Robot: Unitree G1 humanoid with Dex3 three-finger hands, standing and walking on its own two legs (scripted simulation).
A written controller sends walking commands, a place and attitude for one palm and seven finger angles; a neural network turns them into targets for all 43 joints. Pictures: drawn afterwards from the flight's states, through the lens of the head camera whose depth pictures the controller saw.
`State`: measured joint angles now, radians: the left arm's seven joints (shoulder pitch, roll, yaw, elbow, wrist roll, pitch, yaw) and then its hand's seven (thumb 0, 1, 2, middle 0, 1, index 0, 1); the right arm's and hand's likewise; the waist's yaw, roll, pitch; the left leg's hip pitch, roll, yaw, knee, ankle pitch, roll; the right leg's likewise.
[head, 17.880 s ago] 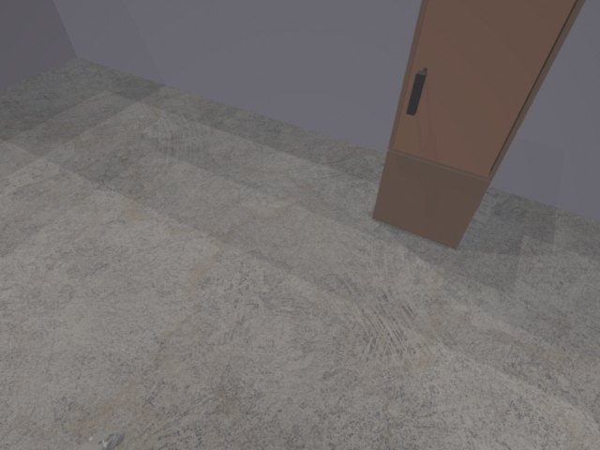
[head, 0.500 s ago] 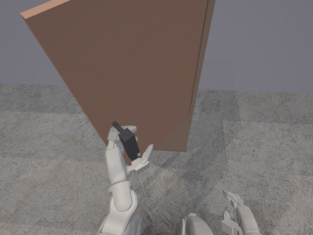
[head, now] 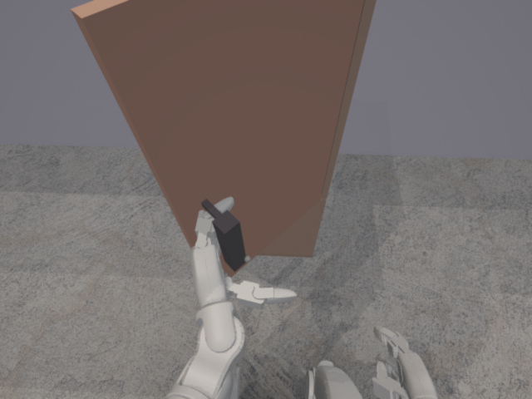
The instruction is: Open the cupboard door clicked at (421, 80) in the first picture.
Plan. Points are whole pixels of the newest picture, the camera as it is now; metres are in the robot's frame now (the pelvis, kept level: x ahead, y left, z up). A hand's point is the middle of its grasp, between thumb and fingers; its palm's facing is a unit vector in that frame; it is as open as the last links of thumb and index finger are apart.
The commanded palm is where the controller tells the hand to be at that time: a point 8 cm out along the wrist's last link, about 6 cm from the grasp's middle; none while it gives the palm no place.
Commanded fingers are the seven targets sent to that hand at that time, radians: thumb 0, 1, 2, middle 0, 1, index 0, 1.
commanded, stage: slide the hand sideways off the handle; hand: left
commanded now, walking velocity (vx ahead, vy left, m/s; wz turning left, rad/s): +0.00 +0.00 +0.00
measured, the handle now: (222, 234) +0.36 +0.09 +0.01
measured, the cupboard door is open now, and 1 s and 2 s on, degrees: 46 51 51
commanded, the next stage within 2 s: draw the hand back to the body in 1.30 s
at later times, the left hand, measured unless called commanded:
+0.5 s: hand (247, 294) +0.26 +0.04 +0.03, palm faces -0.09 -0.99 +0.04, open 16.3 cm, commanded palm +0.24 +0.10 +0.02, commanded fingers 0.00 -0.50 0.30 -0.15 -0.30 -0.15 -0.30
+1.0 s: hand (216, 329) +0.22 +0.08 +0.02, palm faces -0.06 -1.00 +0.00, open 16.3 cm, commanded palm +0.19 +0.14 +0.02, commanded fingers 0.00 -0.50 0.30 -0.15 -0.30 -0.15 -0.30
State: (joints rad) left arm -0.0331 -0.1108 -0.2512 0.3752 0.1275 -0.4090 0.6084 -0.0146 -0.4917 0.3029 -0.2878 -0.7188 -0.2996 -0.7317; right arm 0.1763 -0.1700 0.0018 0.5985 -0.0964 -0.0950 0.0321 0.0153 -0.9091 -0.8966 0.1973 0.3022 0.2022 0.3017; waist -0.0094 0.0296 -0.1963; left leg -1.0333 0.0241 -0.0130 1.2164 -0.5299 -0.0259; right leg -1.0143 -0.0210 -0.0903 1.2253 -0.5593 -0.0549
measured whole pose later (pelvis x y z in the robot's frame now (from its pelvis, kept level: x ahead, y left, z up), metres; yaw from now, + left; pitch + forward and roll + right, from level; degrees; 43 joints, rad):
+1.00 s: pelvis +0.00 +0.00 -0.02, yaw +0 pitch +20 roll +0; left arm 0.45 0.06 -0.23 -0.08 -0.01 -0.46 0.04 -0.02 -0.50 0.30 -0.15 -0.30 -0.16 -0.30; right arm 0.21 -0.21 0.01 0.40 -0.03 -0.05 0.01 0.02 -0.91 -0.90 0.20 0.30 0.20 0.30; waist 0.02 0.03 -0.19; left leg -1.09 0.02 -0.01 1.33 -0.60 -0.02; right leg -1.08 -0.03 -0.08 1.34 -0.62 -0.05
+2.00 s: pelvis +0.02 +0.03 +0.04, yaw -1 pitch +10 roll -2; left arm 0.66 0.29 0.05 -0.42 -0.11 -0.16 -0.03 -0.02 -0.39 0.34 -0.16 -0.30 -0.16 -0.30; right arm 0.31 -0.22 0.02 0.39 0.03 -0.04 -0.11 0.02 -0.91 -0.90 0.20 0.30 0.20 0.30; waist 0.03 0.05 -0.18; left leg -0.70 0.03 0.00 1.04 -0.51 0.01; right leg -0.66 0.00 -0.08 0.99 -0.50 -0.01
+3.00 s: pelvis +0.04 +0.03 +0.11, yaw -3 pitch -5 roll -1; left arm 0.49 0.35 0.33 -0.42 -0.06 -0.07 0.12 0.01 0.88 0.89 -0.21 -0.30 -0.21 -0.31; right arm 0.22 -0.23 0.02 0.64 0.00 -0.13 -0.09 0.02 -0.91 -0.90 0.20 0.30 0.20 0.30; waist 0.08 0.06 0.01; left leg -0.09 0.02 0.05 0.43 -0.27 0.01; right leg -0.07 0.01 -0.03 0.39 -0.24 -0.01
